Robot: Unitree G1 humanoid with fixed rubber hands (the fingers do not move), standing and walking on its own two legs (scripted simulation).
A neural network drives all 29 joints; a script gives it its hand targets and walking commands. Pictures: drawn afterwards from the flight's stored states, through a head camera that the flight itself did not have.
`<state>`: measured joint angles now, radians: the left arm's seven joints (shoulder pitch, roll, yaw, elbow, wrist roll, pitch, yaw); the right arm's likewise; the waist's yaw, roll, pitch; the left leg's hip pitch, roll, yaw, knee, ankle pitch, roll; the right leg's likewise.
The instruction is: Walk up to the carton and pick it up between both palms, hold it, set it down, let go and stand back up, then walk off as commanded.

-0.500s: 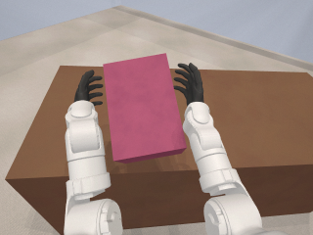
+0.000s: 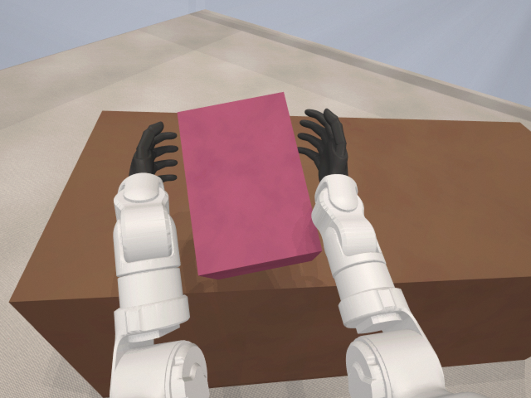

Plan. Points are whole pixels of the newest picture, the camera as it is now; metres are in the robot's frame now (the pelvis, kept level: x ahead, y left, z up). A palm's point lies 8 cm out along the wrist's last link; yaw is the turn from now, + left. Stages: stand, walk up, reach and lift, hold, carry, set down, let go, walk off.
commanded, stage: hold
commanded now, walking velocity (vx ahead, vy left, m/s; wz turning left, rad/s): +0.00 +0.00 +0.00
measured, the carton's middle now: (248, 191) +0.40 -0.01 +0.10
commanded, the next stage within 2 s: none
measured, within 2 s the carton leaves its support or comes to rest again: neither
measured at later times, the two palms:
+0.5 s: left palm (144, 175) +0.36 +0.14 +0.17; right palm (327, 160) +0.36 -0.12 +0.20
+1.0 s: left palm (145, 180) +0.35 +0.13 +0.17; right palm (329, 165) +0.35 -0.12 +0.19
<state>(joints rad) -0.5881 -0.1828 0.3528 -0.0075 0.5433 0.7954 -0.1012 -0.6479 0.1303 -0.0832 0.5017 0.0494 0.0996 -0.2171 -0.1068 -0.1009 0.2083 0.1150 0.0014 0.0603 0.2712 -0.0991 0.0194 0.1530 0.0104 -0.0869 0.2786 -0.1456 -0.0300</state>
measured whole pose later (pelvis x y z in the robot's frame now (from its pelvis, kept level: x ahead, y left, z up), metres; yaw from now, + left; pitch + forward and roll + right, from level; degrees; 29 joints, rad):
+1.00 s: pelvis +0.00 +0.00 +0.00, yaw +0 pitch -16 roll +0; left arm -0.59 -0.17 0.35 0.02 0.53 0.79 -0.09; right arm -0.67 0.14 -0.11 0.52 0.03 0.09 -0.22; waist -0.11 -0.10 0.20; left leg 0.10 0.00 0.05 0.27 -0.09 0.02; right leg 0.14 0.01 -0.10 0.27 -0.14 -0.03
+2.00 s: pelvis +0.00 +0.00 +0.00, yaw +1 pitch -16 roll +0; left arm -0.56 -0.17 0.35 -0.04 0.53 0.79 -0.10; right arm -0.64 0.15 -0.05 0.46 0.06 0.10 -0.25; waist -0.11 -0.10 0.21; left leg 0.11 0.01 0.05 0.28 -0.10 0.02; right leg 0.16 0.01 -0.10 0.26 -0.14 -0.03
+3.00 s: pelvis +0.00 +0.00 +0.00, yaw +1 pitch -16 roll +0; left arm -0.57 -0.17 0.36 -0.02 0.53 0.79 -0.10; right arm -0.64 0.16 -0.08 0.50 0.04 0.09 -0.22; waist -0.10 -0.10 0.22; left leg 0.10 0.00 0.06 0.27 -0.10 0.02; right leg 0.14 0.01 -0.10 0.28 -0.15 -0.03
